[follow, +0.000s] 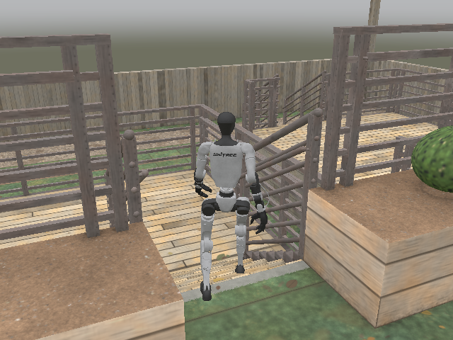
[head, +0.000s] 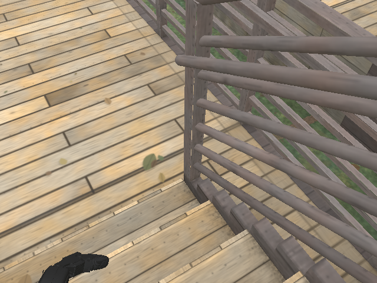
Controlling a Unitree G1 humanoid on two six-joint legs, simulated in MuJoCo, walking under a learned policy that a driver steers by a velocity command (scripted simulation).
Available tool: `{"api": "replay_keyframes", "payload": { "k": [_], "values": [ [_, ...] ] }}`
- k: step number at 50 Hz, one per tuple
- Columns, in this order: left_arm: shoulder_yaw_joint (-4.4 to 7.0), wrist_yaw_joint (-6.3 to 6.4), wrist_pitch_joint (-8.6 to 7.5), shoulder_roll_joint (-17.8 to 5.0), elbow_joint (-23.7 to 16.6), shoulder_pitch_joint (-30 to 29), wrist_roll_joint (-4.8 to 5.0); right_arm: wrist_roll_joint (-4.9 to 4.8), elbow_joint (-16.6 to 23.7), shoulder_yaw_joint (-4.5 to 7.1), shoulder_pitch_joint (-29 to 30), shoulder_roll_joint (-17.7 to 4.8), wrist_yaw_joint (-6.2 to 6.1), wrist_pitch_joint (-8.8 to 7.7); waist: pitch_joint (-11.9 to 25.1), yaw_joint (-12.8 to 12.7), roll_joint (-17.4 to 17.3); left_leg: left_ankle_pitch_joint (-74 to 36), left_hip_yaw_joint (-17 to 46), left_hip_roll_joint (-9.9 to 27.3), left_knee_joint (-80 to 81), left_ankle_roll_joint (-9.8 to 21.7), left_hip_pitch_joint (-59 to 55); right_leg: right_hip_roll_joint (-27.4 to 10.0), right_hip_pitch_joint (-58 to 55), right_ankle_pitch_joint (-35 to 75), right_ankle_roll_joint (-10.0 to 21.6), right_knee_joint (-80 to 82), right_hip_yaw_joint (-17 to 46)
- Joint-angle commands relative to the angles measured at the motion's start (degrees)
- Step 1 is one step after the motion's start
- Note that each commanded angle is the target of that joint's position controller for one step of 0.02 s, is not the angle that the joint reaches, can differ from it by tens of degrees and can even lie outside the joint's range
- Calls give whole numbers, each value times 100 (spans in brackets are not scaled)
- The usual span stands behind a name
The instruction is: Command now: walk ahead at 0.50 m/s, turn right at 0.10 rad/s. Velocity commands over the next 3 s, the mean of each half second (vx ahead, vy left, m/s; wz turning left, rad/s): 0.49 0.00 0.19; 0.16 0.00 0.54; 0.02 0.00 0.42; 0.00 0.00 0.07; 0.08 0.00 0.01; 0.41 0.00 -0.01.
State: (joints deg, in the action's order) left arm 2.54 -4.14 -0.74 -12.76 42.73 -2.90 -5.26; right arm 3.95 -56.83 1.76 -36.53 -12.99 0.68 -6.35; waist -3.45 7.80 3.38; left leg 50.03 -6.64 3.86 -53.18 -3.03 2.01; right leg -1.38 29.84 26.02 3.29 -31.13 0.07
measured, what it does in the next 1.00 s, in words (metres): goes down, turning left: right foot 0.17 m lower, then left foot 0.17 m lower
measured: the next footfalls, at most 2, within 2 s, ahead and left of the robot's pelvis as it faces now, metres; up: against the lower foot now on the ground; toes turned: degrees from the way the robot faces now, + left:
right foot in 0.04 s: +0.17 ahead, -0.11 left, -0.17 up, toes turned -3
left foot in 0.62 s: +0.41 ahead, +0.11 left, -0.34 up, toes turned +14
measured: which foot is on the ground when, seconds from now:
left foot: down 0.00-0.06, up 0.08-0.60, down 0.62-0.96, up 0.98-1.00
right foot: up 0.00-0.02, down 0.04-0.62, up 0.64-0.90, down 0.92-1.00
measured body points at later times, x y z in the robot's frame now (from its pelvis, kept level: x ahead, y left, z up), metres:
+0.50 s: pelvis +0.26 -0.02 -0.14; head +0.25 -0.03 +0.31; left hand +0.17 +0.16 -0.29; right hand +0.41 -0.24 -0.27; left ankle +0.42 +0.13 -0.84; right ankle +0.13 -0.11 -0.81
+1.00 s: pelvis +0.43 +0.00 -0.30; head +0.45 +0.01 +0.15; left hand +0.44 +0.28 -0.41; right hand +0.64 -0.20 -0.41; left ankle +0.38 +0.10 -0.93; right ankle +0.47 -0.10 -0.98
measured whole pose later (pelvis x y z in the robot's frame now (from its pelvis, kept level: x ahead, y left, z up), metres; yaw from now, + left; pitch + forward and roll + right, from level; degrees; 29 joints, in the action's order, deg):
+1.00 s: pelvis +0.43 +0.00 -0.30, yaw +23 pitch +4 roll -1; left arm 1.3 -1.2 -5.4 -13.2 42.0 14.9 -3.4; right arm 1.6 -43.0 2.1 -15.4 -17.0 2.1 -5.1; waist 2.3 0.2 -1.4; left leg 31.7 5.5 -5.7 -74.5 1.6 38.0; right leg -0.7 29.7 -30.5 4.4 -54.4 -3.7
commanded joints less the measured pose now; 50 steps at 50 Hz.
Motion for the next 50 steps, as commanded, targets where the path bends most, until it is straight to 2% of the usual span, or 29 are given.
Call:
{"api": "replay_keyframes", "payload": {
  "k": [1, 2, 4, 5, 6, 8, 10, 11, 12, 13, 14, 19, 20, 23, 28, 30, 31, 32, 33, 34, 35, 38, 40, 43, 46, 47, 48, 49, 50],
  "values": [
    [219, -10, -33, -714, 285, 1525, -375, 269, -171, 169, -80, -1122, 163, -80, -413, -868, -115, -2716, 717, 634, -330, 820, 875, -271, -1915, -627, 87, 1044, -229],
    [377, 44, -123, -1039, 608, 2451, -177, 396, -483, 114, -299, -1062, 262, -15, -261, -1157, 60, -3248, 655, 541, -1511, 612, 1476, -324, -3322, -246, 256, 1337, -20],
    [355, 10, -198, -1240, 887, 4008, -17, 359, -549, -184, -1505, 212, 547, 165, 2795, -1082, 922, -686, 1040, -704, -5386, 132, 3106, -1170, -7121, 1747, 2050, -1812, 952],
    [574, -30, -198, -1258, 1562, 4125, 1346, -1298, 251, 357, 404, -860, 142, 418, 1670, -1571, -117, 8, 867, -604, -5671, 150, 5125, -1426, -6027, 3287, 1083, -878, 1695],
    [642, -106, -190, -1637, 1689, 3804, 1378, -1325, 793, 307, 836, -694, 26, 458, 1427, -1183, 533, -701, 1038, -454, -5461, 184, 5639, -1874, -5519, 658, 1410, -347, 2516],
    [460, -306, -159, -714, 1277, 2361, 1191, -920, 709, 317, 1041, -575, -6, 513, 446, -659, -702, -2325, 1506, 47, -3826, 462, 4817, -2114, -2715, -1395, 1574, 354, 2868],
    [226, -197, -327, -13, 1534, 2168, 996, -1102, 127, 311, 310, -380, -126, 506, 107, -186, -680, -2926, 1564, 237, -2234, 68, 3487, -1868, -920, -497, 1225, 421, 2101],
    [-18, -79, -662, 11, 1271, 2503, -89, 528, 184, 13, 475, -37, 114, 312, -489, -499, 670, -4223, 1745, 615, -1919, 488, 4272, -1833, -455, -1578, 1826, 999, 2013],
    [-43, 10, -675, 206, 1466, 2667, -116, 637, 91, 30, 739, 102, 229, 220, -280, -574, 361, -4415, 1796, 548, -1702, 652, 4156, -1762, -444, -2042, 1975, 1100, 2152],
    [333, 73, -379, -440, 1473, 2462, 865, -1140, 228, 353, 1020, -551, -83, 363, 342, -343, -800, -4279, 1257, 209, -1201, 142, 3111, -1695, -575, 66, 1418, 493, 1706],
    [346, 104, -180, -610, 1431, 2583, 1076, -1349, 300, 338, 1108, -463, -67, 425, 925, -308, -337, -5190, 1241, 65, -978, 97, 3060, -1464, -1158, 702, 1056, 502, 1369],
    [225, 619, -37, -290, 1150, 2586, 958, -685, 772, 442, 2535, -350, 156, 709, 176, -752, -168, -8014, 1350, -322, 941, 328, 3371, -1126, -1178, -3409, 447, -223, 473],
    [-180, 375, -391, 241, 1670, 3916, -684, 638, 341, 42, 2064, 264, 405, 387, -1183, -1175, 222, -7951, 1882, -4, 1136, 604, 4457, -1155, -1333, -3853, 638, -240, 141],
    [-458, 207, -657, 785, 1978, 4208, -314, 316, 798, 115, 3116, 48, 481, 284, -872, -1018, -135, -7536, 1300, 61, 1454, 1011, 3601, -1219, -971, -3888, 860, -172, 255],
    [-185, 461, -671, -494, 1466, 3181, 113, 114, 541, 323, 2853, -764, 270, 318, -573, -698, -204, -5875, 295, -196, 2455, 571, 1888, -906, -934, -2314, -210, -2235, -419],
    [-119, 412, -425, -680, 1648, 3347, 43, 22, -127, 317, 1353, -572, 154, 255, -155, -329, -404, -7042, 98, -267, 3908, 672, 477, -984, -1310, -1818, -206, -3799, -159],
    [-92, 256, -393, -649, 1553, 3257, 26, 12, -494, 500, -167, -933, 2, 139, 429, 328, -1208, -8168, 25, -228, 4023, 1329, -1299, -455, -587, -1821, -566, -5681, -331],
    [-350, -49, -402, 371, 1506, 4001, 47, 100, -660, 537, -1156, -1428, -92, 169, 2466, 131, -2531, -13378, 1807, 1400, 1437, 3219, -4666, 341, 1675, -7652, -1174, -9135, -626],
    [-245, -178, -516, -23, 616, 2395, 316, 32, -672, 646, -1602, -1731, 20, 78, 2705, 776, -1525, -13958, 3185, 2051, 1076, 3611, -5695, 381, 3925, -8053, -1520, -10107, 23],
    [-171, -190, -545, -244, -28, 915, 453, 55, -314, 625, -1070, -1540, -45, -24, 1865, 839, -498, -12409, 3039, 2022, 1278, 3093, -4809, 194, 4971, -7781, -1412, -9471, 122],
    [-112, -9, -522, -306, -421, 720, 494, -201, 124, 531, 102, -1364, 25, -6, 1424, 196, -414, -10765, 3108, 2114, 1767, 2885, -2952, -66, 4585, -7456, -1072, -8517, 306],
    [-248, 388, -423, 84, 51, 2500, 95, -13, 927, 6, 2166, -313, 165, 131, -193, -1347, -465, -8451, 1885, 1090, 2958, 2339, 3395, -567, 1247, -4713, -335, -5910, 430],
    [-263, 167, -376, 283, 238, 2844, 86, 120, 1211, -61, 2139, -504, 80, 54, 51, -1512, -439, -7143, 1321, 95, 2534, 1998, 4682, -284, -414, -2296, -351, -3533, -255],
    [-251, 5, -360, 77, 344, 3015, 217, 275, 1476, 102, 2241, -1385, 55, 43, 512, -1585, -803, -7032, 1632, -8, 1718, 1716, 5128, 123, -1881, -1439, -615, -4232, -552],
    [104, 400, -417, -806, 193, 3743, -18, -116, 2079, 192, 3090, -1523, 49, -88, 708, -1974, -171, -8192, 2432, 277, 314, 1557, 4540, 422, -2472, -3634, -619, -3056, -444],
    [191, 542, -460, -1081, 51, 3741, 166, -316, 1900, 246, 2712, -1241, 198, -57, 1022, -1795, 2, -7816, 2492, 109, -734, 1414, 3719, 73, -2287, -2434, 1, -1174, 122],
    [282, 588, -425, -1502, -205, 2888, 320, -280, 1772, 29, 1174, -300, 251, -10, 2040, -789, 1280, -3904, 1648, -816, -2253, 742, 4272, -1559, -3240, 1226, 1976, -716, 2135],
    [224, 301, -488, -1278, -359, 2524, 209, -355, 1697, 95, 1178, -502, 170, 70, 1498, -654, 1161, -826, 1224, -1019, -3825, 297, 5705, -2347, -3064, 3130, 2843, -455, 2862],
    [212, 120, -548, -1103, -219, 2516, 230, -358, 1703, 155, 1155, -774, 73, 155, 1465, -538, 148, -891, 1414, -723, -4447, 47, 5902, -2504, -2749, 3389, 2748, -447, 2633]
  ]
}}
Over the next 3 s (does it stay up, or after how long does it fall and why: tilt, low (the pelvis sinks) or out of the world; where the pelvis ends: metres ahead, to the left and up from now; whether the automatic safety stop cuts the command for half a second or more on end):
stays up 0.57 0.22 -0.39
